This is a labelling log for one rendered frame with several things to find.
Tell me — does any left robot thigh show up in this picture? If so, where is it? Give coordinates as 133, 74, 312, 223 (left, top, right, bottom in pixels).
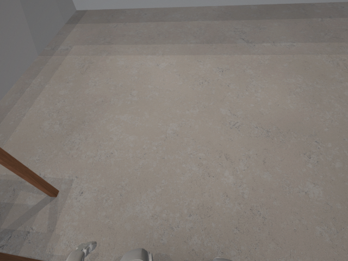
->
120, 248, 153, 261

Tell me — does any robot left hand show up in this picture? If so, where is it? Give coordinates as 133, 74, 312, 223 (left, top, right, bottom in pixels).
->
66, 241, 97, 261

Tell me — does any table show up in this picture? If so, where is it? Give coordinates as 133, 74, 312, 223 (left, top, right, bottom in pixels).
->
0, 148, 59, 197

